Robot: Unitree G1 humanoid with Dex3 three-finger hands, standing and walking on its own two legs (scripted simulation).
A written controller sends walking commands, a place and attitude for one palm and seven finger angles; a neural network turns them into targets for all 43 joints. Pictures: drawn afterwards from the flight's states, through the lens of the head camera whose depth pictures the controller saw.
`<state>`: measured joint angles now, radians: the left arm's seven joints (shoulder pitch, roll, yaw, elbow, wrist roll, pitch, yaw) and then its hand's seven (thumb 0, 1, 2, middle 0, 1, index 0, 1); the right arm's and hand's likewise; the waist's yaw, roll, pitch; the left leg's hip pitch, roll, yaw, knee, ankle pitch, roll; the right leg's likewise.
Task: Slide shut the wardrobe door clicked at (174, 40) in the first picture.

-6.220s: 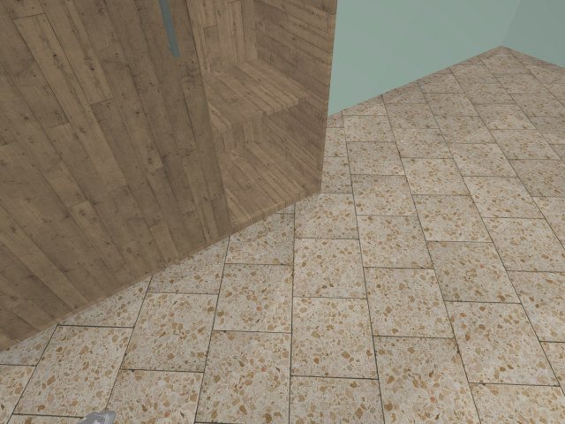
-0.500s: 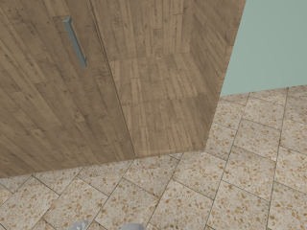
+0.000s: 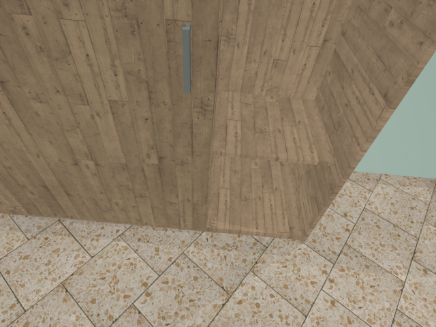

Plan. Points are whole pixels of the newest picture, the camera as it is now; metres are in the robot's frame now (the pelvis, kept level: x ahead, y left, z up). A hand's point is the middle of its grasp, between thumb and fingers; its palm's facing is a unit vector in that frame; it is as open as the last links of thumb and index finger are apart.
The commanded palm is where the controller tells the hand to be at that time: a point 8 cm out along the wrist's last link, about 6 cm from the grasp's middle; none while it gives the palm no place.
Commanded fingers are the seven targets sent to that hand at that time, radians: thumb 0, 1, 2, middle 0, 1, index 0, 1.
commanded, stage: take the last steps up to it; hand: left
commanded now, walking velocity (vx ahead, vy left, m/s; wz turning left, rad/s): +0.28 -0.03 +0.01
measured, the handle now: (187, 59) +0.66 +0.14 +0.17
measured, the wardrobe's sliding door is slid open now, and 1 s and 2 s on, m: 0.49 0.49 0.49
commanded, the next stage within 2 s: come to a stop and stand still in 0.42 s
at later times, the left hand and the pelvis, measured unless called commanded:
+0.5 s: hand (161, 313) +0.18 +0.13 -0.16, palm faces +0.07 -0.97 -0.23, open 7.2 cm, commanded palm none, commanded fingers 0.00 0.90 0.90 -0.20 -0.30 -0.20 -0.30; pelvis +0.14 -0.06 +0.00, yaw +2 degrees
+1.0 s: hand (153, 313) +0.19 +0.15 -0.18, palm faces +0.03 -0.96 -0.27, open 7.4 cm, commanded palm none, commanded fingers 0.00 0.90 0.90 -0.20 -0.30 -0.20 -0.30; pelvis +0.17 -0.05 -0.01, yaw -1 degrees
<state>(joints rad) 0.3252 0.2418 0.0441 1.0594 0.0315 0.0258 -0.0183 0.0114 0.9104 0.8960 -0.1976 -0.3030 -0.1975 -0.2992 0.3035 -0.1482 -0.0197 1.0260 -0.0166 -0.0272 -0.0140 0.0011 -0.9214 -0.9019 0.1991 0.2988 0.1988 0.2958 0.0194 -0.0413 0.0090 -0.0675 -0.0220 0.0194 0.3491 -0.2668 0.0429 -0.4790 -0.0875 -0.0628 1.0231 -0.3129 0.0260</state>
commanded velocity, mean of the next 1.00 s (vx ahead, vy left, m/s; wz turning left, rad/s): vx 0.02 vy -0.02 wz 0.01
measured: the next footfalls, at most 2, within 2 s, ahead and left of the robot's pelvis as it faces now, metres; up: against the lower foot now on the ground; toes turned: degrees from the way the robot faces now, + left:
right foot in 0.26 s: +0.19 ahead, -0.14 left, +0.00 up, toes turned -6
left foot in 0.68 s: +0.29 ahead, +0.09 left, +0.00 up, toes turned +5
